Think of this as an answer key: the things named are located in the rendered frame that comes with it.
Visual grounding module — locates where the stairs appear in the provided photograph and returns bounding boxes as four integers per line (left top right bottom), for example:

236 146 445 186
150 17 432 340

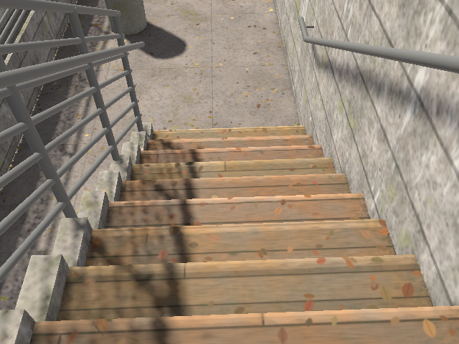
30 125 459 344

